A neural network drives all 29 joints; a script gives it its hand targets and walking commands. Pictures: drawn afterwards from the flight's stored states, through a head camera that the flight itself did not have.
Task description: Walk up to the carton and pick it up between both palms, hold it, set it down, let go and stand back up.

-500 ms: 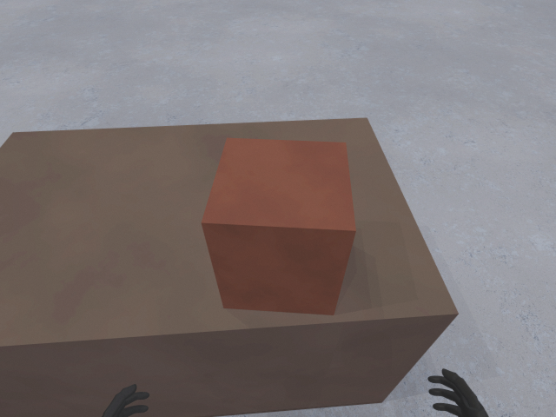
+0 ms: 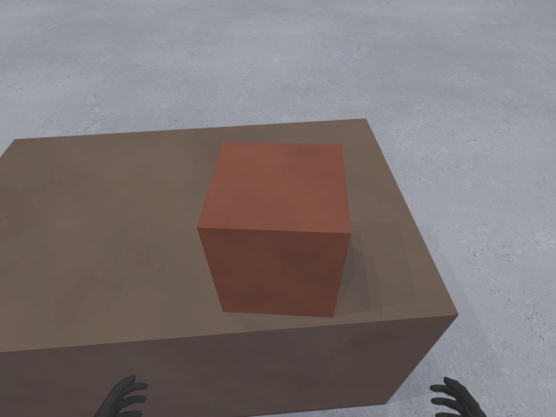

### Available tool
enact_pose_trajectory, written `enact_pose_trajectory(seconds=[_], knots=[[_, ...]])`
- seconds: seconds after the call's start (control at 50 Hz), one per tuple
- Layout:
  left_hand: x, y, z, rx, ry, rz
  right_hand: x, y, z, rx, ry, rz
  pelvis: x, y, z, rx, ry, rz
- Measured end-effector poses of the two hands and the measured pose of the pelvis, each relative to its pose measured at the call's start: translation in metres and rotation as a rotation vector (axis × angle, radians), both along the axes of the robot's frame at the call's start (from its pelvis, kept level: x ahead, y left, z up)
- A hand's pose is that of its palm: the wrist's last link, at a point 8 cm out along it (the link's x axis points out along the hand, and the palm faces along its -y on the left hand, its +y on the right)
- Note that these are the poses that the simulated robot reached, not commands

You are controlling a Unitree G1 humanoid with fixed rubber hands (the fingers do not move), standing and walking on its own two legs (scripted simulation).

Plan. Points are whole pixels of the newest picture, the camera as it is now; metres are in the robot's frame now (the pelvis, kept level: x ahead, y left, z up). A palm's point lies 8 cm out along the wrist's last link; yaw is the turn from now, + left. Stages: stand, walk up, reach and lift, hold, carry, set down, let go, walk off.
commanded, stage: stand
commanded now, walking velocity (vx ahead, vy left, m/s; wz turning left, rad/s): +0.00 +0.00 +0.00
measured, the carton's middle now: (279, 232) +0.43 +0.01 +0.00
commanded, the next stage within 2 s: none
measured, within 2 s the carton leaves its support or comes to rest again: neither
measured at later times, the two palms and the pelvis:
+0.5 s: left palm out of the picture +0.10 +0.26 -0.10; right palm out of the picture +0.10 -0.27 -0.10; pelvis +0.00 +0.00 +0.00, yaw -1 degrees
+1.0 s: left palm out of the picture +0.13 +0.27 -0.09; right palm out of the picture +0.12 -0.28 -0.10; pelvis +0.01 +0.00 +0.01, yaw -1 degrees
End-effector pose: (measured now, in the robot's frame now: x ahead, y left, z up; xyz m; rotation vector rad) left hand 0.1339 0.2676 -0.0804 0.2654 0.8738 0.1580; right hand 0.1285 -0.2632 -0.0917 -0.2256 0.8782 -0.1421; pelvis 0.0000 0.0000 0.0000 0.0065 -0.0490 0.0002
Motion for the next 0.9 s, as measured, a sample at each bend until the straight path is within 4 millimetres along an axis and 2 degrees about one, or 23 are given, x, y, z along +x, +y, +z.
enact_pose_trajectory(seconds=[0.2, 0.36, 0.52, 0.72, 0.9], knots=[[-0.012, -0.011, -0.008, -0.022, 0.041, 0.000, -0.009, -0.009, -0.002, -0.016, 0.039, -0.013, -0.002, -0.004, 0.001, -0.003, 0.006, -0.005], [-0.018, -0.006, -0.011, -0.008, 0.070, 0.010, -0.010, -0.011, -0.003, -0.015, 0.042, -0.013, 0.000, -0.006, 0.001, -0.001, 0.007, -0.009], [-0.033, -0.004, -0.017, -0.006, 0.126, 0.031, -0.027, -0.009, -0.012, -0.015, 0.105, -0.026, 0.001, -0.005, 0.002, -0.002, 0.004, -0.011], [-0.021, 0.002, -0.013, 0.015, 0.115, 0.022, -0.015, -0.009, -0.008, -0.020, 0.081, -0.019, 0.005, -0.005, 0.003, -0.001, 0.005, -0.011], [-0.007, -0.005, -0.009, -0.005, 0.089, 0.006, -0.015, -0.009, -0.009, -0.016, 0.097, -0.023, 0.006, -0.004, 0.004, 0.001, 0.005, -0.014]])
